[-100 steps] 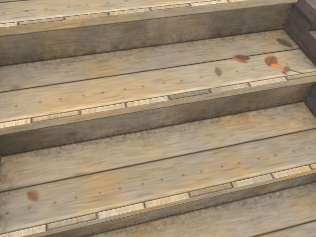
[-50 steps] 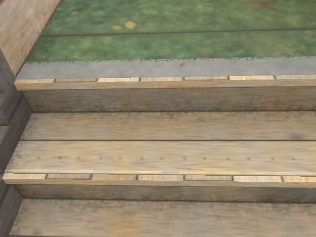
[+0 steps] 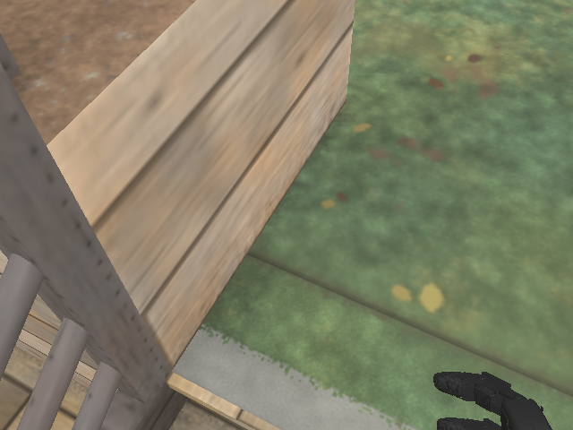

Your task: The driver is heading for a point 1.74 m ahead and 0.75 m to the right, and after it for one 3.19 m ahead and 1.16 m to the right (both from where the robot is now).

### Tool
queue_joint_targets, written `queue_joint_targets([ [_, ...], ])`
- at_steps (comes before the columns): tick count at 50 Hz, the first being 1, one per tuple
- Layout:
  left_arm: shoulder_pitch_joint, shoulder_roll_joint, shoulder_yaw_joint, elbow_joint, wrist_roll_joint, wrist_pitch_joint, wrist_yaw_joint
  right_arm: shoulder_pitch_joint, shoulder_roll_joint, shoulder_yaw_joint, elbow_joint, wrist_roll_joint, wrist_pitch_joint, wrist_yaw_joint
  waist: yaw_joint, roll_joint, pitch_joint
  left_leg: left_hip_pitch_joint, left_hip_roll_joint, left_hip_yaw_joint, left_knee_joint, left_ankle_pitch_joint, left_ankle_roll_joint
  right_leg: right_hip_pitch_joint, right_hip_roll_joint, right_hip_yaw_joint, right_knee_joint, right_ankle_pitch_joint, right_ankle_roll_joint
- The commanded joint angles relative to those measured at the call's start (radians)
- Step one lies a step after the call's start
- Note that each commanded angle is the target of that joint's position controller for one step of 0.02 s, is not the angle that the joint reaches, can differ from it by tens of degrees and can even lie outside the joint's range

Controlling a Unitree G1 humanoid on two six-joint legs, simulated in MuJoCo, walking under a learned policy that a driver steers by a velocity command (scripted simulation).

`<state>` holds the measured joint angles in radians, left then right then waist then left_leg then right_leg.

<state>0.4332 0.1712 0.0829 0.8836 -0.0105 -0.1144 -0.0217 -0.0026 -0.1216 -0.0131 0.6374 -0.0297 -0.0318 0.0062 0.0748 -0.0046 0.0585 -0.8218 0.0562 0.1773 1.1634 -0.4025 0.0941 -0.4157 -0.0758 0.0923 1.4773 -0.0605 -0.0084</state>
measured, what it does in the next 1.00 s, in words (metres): climbs, turning right: right foot 0.17 m higher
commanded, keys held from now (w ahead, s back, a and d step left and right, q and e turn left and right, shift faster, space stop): w+e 1.00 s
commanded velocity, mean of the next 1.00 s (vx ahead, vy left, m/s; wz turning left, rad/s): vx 0.50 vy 0.00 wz -0.52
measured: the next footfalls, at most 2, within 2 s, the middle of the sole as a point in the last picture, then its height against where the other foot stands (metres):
right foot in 0.46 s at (405, 390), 0.17 m higher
left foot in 1.06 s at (418, 225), level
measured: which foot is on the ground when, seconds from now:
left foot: down 0.00-0.46, up 0.48-1.00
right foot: up 0.00-0.44, down 0.46-1.00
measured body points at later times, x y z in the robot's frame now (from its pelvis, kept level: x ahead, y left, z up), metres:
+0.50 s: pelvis +0.27 -0.06 +0.13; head +0.31 -0.04 +0.57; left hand +0.54 +0.06 +0.04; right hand +0.22 -0.29 +0.00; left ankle +0.13 +0.09 -0.58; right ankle +0.39 -0.12 -0.47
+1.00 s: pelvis +0.55 -0.16 +0.26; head +0.58 -0.19 +0.71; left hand +0.67 +0.10 +0.15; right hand +0.69 -0.45 +0.19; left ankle +0.76 -0.14 -0.44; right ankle +0.39 -0.12 -0.47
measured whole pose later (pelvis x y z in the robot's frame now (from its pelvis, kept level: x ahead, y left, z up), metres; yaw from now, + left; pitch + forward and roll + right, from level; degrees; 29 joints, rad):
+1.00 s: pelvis +0.55 -0.16 +0.26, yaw -33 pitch +6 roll +1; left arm 0.50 0.25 0.09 0.77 0.01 -0.06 0.02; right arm -0.04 -0.19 0.01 0.62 0.00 -0.06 0.00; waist 0.13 0.02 -0.03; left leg -0.71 0.01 0.02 0.63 -0.06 0.02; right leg -0.05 0.18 0.22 0.37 -0.38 -0.15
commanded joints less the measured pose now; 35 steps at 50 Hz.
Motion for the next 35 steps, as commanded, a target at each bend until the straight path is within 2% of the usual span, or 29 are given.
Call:
queue_joint_targets([
  [1,-0.103,-0.005,-0.003,-0.217,0.083,0.041,0.022,0.123,-0.107,-0.064,0.071,0.046,-0.083,-0.012,-0.017,0.003,-0.126,0.329,0.292,-0.643,-0.783,-0.215,0.055,-0.359,-0.009,-0.009,0.509,0.078,-0.046],
  [2,-0.093,-0.049,-0.022,-0.223,0.080,0.071,0.029,0.149,-0.099,-0.062,0.124,0.036,-0.101,-0.009,0.028,0.014,-0.046,0.272,0.242,-0.493,-0.784,-0.134,0.023,-0.416,-0.004,-0.011,0.556,0.031,-0.062],
  [3,-0.063,-0.063,-0.033,-0.218,0.073,0.089,0.031,0.181,-0.051,-0.049,0.173,0.019,-0.116,-0.006,0.049,0.013,-0.033,0.278,0.228,-0.412,-0.763,-0.098,0.011,-0.483,0.011,0.010,0.558,0.036,-0.084],
  [4,-0.071,-0.086,-0.045,-0.202,0.056,0.096,0.027,0.260,-0.042,-0.046,0.219,0.012,-0.119,-0.005,0.027,0.050,-0.042,0.359,0.225,-0.373,-0.776,-0.026,0.016,-0.571,0.038,0.033,0.575,0.018,-0.096],
  [5,-0.049,-0.047,-0.035,-0.190,0.048,0.117,0.030,0.285,-0.048,-0.047,0.234,0.016,-0.113,-0.018,0.042,0.045,-0.052,0.427,0.203,-0.263,-0.802,0.057,0.022,-0.607,0.046,0.043,0.457,0.002,-0.094],
  [6,-0.104,-0.048,-0.037,-0.192,0.054,0.135,0.033,0.302,-0.058,-0.043,0.248,0.017,-0.116,-0.024,0.029,0.032,-0.048,0.444,0.212,-0.229,-0.815,0.106,0.022,-0.655,0.065,0.033,0.508,-0.012,-0.089],
  [7,-0.177,-0.078,-0.047,-0.213,0.033,0.156,0.041,0.350,-0.028,-0.024,0.237,0.016,-0.104,-0.029,-0.017,0.100,-0.051,0.508,0.239,-0.229,-0.839,0.148,0.042,-0.771,0.102,0.033,0.657,-0.065,-0.082],
  [8,-0.244,-0.079,-0.056,-0.250,0.039,0.164,0.053,0.355,-0.023,-0.009,0.233,0.015,-0.098,-0.037,-0.003,0.061,-0.014,0.490,0.265,-0.220,-0.907,0.098,0.050,-0.838,0.096,0.056,0.683,-0.124,-0.082],
  [10,-0.331,-0.086,-0.068,-0.303,0.037,0.154,0.066,0.350,-0.079,-0.015,0.240,0.019,-0.103,-0.031,0.019,0.083,0.014,0.492,0.251,-0.170,-0.961,0.008,0.021,-0.923,0.115,0.017,0.760,-0.216,-0.106],
  [12,-0.450,-0.026,-0.066,-0.371,0.060,0.162,0.061,0.357,-0.130,-0.027,0.232,0.011,-0.096,-0.025,0.039,0.031,0.035,0.472,0.192,-0.074,-1.007,-0.037,-0.021,-0.894,0.093,-0.038,0.528,-0.205,-0.105],
  [13,-0.535,-0.038,-0.075,-0.401,0.059,0.168,0.055,0.396,-0.165,-0.038,0.243,-0.003,-0.095,-0.038,-0.003,0.036,0.030,0.533,0.180,-0.068,-1.038,0.021,0.007,-0.922,0.094,-0.095,0.518,-0.219,-0.098],
  [14,-0.557,-0.057,-0.084,-0.427,0.051,0.171,0.041,0.416,-0.203,-0.049,0.243,0.001,-0.097,-0.054,0.008,0.077,0.038,0.625,0.219,-0.071,-1.088,0.104,0.016,-0.969,0.029,-0.064,0.435,-0.233,-0.100],
  [15,-0.537,-0.051,-0.094,-0.424,0.058,0.186,0.015,0.451,-0.229,-0.060,0.228,-0.008,-0.095,-0.072,-0.041,0.072,-0.027,0.734,0.216,-0.019,-1.120,0.220,0.034,-0.930,0.023,-0.168,0.348,-0.300,-0.096],
  [17,-0.625,-0.068,-0.103,-0.422,0.048,0.176,-0.026,0.515,-0.191,-0.046,0.244,0.009,-0.088,-0.092,-0.117,0.040,-0.053,0.914,0.226,0.043,-1.121,0.488,0.048,-0.900,-0.019,-0.248,0.229,-0.412,-0.149],
  [18,-0.637,-0.101,-0.111,-0.428,0.043,0.166,-0.033,0.540,-0.194,-0.045,0.243,0.013,-0.077,-0.104,-0.124,0.035,-0.022,0.938,0.233,0.065,-1.110,0.629,0.045,-0.875,-0.033,-0.268,0.154,-0.431,-0.173],
  [19,-0.602,-0.101,-0.112,-0.415,0.042,0.163,-0.032,0.492,-0.212,-0.047,0.227,0.016,-0.066,-0.101,-0.091,0.040,-0.035,0.913,0.224,0.117,-1.055,0.916,0.039,-0.749,-0.010,-0.317,0.031,-0.449,-0.191],
  [20,-0.552,-0.093,-0.112,-0.392,0.043,0.164,-0.024,0.462,-0.238,-0.054,0.207,0.025,-0.056,-0.097,-0.071,0.043,-0.106,0.890,0.222,0.148,-0.971,1.262,0.033,-0.560,0.037,-0.379,-0.083,-0.432,-0.200],
  [21,-0.442,-0.064,-0.098,-0.356,0.027,0.176,-0.010,0.433,-0.266,-0.061,0.197,0.046,-0.059,-0.080,-0.038,0.145,-0.185,0.875,0.249,0.134,-0.872,1.599,0.055,-0.382,0.086,-0.392,-0.134,-0.465,-0.199],
  [22,-0.332,-0.030,-0.082,-0.350,0.022,0.181,-0.002,0.415,-0.299,-0.066,0.197,0.052,-0.064,-0.064,-0.003,0.220,-0.231,0.891,0.295,0.109,-0.731,1.799,0.066,-0.284,0.120,-0.366,-0.178,-0.549,-0.220],
  [23,-0.208,0.037,-0.060,-0.317,0.024,0.166,0.002,0.391,-0.317,-0.073,0.191,0.063,-0.065,-0.034,0.038,0.253,-0.340,0.921,0.287,0.096,-0.505,1.877,0.070,-0.131,0.186,-0.301,-0.301,-0.589,-0.252],
  [24,-0.113,0.116,-0.024,-0.306,0.014,0.152,0.012,0.389,-0.310,-0.068,0.154,0.054,-0.079,-0.014,0.078,0.212,-0.427,0.703,0.233,0.096,-0.192,1.562,0.038,0.131,0.163,-0.044,-0.475,-0.673,-0.294],
  [25,-0.131,0.252,0.021,-0.305,0.012,0.159,0.021,0.290,-0.234,-0.059,0.040,0.020,-0.095,0.026,0.072,-0.114,-0.384,0.234,0.010,0.033,0.219,0.501,-0.030,0.259,-0.057,0.604,-0.889,-1.063,-0.393],
  [26,-0.230,0.278,0.043,-0.347,0.030,0.152,0.029,0.201,-0.185,-0.064,-0.011,-0.036,-0.105,0.034,0.044,-0.102,-0.397,0.037,-0.075,-0.217,0.639,0.221,-0.061,0.238,-0.105,0.961,-1.174,-1.180,-0.383],
  [27,-0.302,0.242,0.031,-0.343,0.042,0.131,0.033,0.229,-0.111,-0.045,-0.058,-0.038,-0.107,0.019,-0.047,-0.045,-0.350,0.003,-0.023,-0.329,0.756,0.310,-0.051,0.163,-0.139,0.913,-1.233,-1.026,-0.294],
  [29,-0.228,0.146,0.013,-0.234,0.059,0.076,0.028,0.206,-0.063,-0.020,-0.087,-0.013,-0.084,-0.026,-0.102,0.084,-0.131,-0.046,0.015,-0.277,0.764,0.303,-0.048,-0.050,-0.109,0.687,-1.106,-0.712,-0.236],
  [31,-0.199,0.075,-0.008,-0.179,0.054,0.042,0.012,0.240,-0.042,-0.005,-0.071,-0.019,-0.064,-0.051,-0.112,0.036,-0.086,-0.152,0.017,-0.257,0.841,0.292,-0.025,-0.043,-0.039,0.448,-1.020,-0.452,-0.203],
  [32,-0.193,0.061,0.000,-0.138,0.027,0.035,0.013,0.244,0.024,0.016,-0.083,-0.031,-0.042,-0.055,-0.152,-0.006,-0.029,-0.198,0.030,-0.272,0.838,0.312,-0.023,-0.117,0.031,0.307,-0.963,-0.353,-0.180],
  [34,-0.191,0.082,0.001,-0.143,0.021,0.031,0.012,0.277,-0.004,0.013,-0.062,-0.038,-0.011,-0.043,-0.181,0.009,-0.028,-0.164,0.059,-0.262,0.567,0.341,-0.045,-0.124,0.083,0.167,-0.964,-0.310,-0.145],
  [35,-0.184,0.118,0.007,-0.142,0.024,0.024,0.006,0.228,-0.032,0.007,-0.072,-0.044,0.002,-0.041,-0.172,0.044,-0.039,-0.104,0.055,-0.235,0.469,0.354,-0.044,-0.160,0.114,0.154,-0.985,-0.282,-0.124],
])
